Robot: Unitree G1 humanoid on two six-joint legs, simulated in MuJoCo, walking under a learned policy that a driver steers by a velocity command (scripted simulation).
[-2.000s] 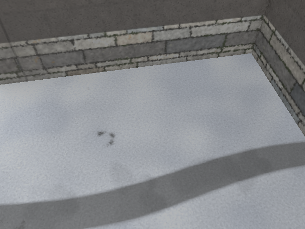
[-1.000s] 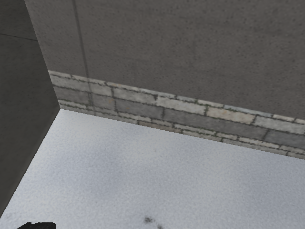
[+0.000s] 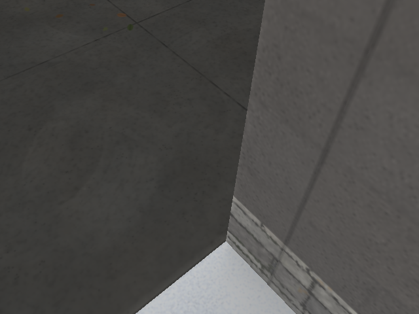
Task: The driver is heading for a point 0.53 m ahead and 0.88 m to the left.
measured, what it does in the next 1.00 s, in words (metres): walks ahead, turning left: right foot, then left foot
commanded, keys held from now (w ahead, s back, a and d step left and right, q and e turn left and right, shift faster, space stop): w+q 0.44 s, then q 0.36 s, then w+q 0.20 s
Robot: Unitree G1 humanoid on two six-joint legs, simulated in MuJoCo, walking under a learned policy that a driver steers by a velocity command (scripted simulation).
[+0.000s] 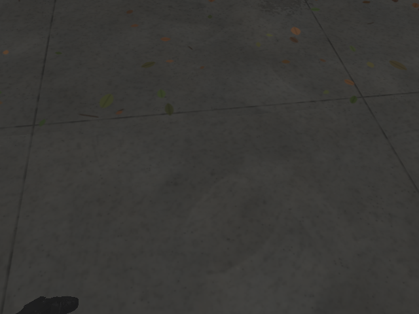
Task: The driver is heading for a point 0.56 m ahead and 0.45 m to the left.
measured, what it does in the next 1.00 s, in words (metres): walks ahead, turning left: right foot, then left foot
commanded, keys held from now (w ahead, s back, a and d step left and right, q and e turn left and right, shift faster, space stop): w+q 0.08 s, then w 0.48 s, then no key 0.02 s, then q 0.42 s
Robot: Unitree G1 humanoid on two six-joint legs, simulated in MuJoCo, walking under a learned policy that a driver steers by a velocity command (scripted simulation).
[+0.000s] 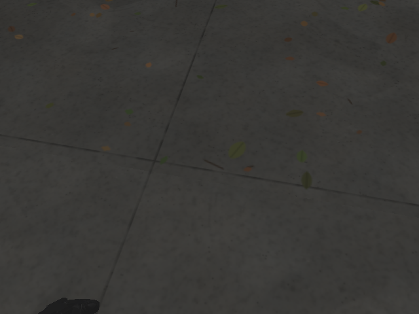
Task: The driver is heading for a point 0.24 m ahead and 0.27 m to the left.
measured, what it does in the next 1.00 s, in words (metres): walks ahead, turning left: left foot, then right foot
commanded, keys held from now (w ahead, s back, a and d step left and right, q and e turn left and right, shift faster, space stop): q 0.40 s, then w+q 0.28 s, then no key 0.32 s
